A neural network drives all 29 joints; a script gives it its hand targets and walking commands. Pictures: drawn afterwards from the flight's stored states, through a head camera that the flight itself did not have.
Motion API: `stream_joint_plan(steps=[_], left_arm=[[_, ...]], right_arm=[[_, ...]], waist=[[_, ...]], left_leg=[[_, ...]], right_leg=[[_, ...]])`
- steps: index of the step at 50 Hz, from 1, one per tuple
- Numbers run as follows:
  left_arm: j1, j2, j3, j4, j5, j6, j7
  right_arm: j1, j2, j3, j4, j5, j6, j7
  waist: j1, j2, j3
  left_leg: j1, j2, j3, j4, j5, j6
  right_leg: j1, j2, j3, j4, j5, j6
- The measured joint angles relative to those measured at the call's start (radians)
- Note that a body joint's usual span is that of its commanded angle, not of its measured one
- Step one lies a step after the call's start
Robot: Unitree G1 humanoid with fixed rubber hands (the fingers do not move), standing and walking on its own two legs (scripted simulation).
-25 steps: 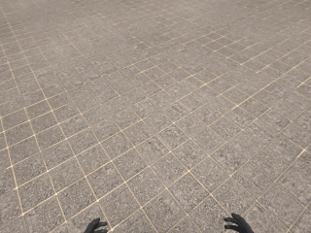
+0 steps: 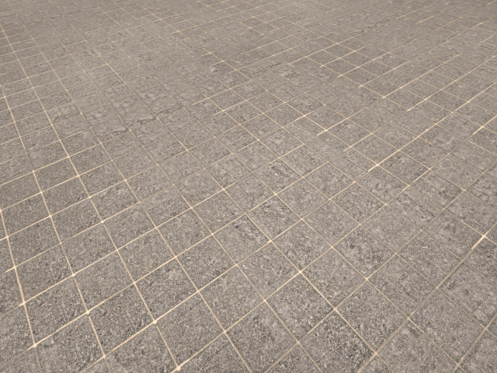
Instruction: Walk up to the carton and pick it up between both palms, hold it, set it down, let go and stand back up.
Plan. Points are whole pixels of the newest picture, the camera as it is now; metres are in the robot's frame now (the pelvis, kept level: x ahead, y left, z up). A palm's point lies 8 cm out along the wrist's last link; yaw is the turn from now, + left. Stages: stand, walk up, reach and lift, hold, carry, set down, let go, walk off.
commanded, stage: stand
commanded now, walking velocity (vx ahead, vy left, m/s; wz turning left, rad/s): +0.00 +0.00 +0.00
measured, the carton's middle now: out of the picture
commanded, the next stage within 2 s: walk up in 1.36 s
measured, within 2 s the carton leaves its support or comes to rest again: neither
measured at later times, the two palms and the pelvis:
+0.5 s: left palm out of the picture -0.01 +0.20 -0.14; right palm out of the picture +0.00 -0.20 -0.14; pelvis +0.01 +0.00 +0.01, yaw +0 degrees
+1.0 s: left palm out of the picture -0.02 +0.20 -0.14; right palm out of the picture -0.02 -0.19 -0.14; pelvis +0.01 +0.00 +0.01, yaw +0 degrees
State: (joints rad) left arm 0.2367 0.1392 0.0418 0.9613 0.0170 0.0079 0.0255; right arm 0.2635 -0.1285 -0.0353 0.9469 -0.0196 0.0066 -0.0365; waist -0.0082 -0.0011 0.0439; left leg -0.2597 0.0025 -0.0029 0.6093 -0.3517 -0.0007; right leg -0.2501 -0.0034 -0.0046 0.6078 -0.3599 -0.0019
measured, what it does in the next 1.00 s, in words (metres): stands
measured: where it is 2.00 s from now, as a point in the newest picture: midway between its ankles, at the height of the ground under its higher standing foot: outside the picture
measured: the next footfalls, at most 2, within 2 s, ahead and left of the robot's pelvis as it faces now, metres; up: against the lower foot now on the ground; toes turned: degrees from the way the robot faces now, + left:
right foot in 1.88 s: +0.08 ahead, -0.24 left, +0.00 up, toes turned -32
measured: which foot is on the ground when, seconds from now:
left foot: down 0.00-1.00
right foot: down 0.00-1.00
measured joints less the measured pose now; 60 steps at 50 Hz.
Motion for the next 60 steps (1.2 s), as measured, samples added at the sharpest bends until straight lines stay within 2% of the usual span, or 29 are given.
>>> stream_joint_plan(steps=[12,24,60], left_arm=[[0.014,-0.025,-0.001,0.131,-0.003,-0.005,0.018],[0.035,-0.051,-0.013,0.207,-0.002,-0.005,0.024],[0.043,-0.062,-0.031,0.243,-0.005,-0.010,0.027]], right_arm=[[-0.002,0.015,-0.004,0.135,0.005,-0.005,-0.010],[0.000,0.032,0.004,0.212,0.005,-0.003,-0.014],[0.015,0.049,0.024,0.253,0.008,-0.011,-0.015]], waist=[[0.008,0.002,0.012],[0.009,0.001,0.027],[0.008,-0.001,0.022]], left_leg=[[0.077,-0.001,0.000,-0.056,0.009,0.002],[0.127,-0.003,0.001,-0.111,0.031,0.003],[0.147,-0.009,0.004,-0.159,0.059,0.007]], right_leg=[[0.078,-0.001,0.000,-0.059,0.010,0.002],[0.128,-0.003,0.001,-0.114,0.032,0.005],[0.148,-0.009,0.003,-0.161,0.060,0.010]])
